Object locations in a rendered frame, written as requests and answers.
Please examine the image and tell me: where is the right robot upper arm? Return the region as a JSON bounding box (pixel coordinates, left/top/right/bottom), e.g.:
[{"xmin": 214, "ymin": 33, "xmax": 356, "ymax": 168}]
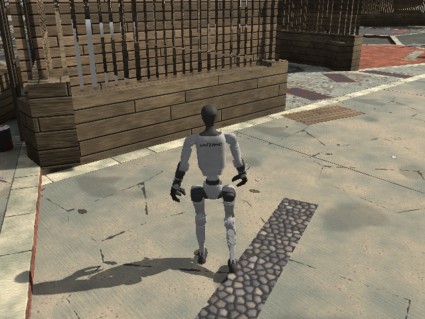
[{"xmin": 224, "ymin": 133, "xmax": 243, "ymax": 167}]

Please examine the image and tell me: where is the left robot hand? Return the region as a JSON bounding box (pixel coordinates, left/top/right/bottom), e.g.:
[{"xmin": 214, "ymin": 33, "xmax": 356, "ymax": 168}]
[{"xmin": 170, "ymin": 187, "xmax": 186, "ymax": 202}]

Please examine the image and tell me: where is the robot left shin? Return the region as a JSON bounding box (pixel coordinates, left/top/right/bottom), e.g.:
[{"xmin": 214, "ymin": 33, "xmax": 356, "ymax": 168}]
[{"xmin": 195, "ymin": 215, "xmax": 206, "ymax": 255}]

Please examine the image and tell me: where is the right robot thigh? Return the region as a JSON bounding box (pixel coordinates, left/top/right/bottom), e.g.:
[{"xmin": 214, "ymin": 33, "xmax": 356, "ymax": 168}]
[{"xmin": 222, "ymin": 185, "xmax": 236, "ymax": 229}]

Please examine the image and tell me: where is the left robot upper arm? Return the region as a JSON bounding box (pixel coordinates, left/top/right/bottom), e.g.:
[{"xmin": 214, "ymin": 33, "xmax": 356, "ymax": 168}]
[{"xmin": 179, "ymin": 134, "xmax": 197, "ymax": 172}]

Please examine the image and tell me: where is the right robot forearm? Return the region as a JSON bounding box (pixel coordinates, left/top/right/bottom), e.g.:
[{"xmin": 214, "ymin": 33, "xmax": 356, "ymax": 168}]
[{"xmin": 236, "ymin": 158, "xmax": 246, "ymax": 178}]

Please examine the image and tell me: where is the left robot forearm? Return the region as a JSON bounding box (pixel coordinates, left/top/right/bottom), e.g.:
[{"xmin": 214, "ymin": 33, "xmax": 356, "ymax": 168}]
[{"xmin": 172, "ymin": 162, "xmax": 185, "ymax": 189}]

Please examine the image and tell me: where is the right robot hand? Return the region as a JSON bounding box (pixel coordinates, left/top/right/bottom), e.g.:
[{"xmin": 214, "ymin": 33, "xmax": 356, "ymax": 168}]
[{"xmin": 232, "ymin": 174, "xmax": 247, "ymax": 187}]

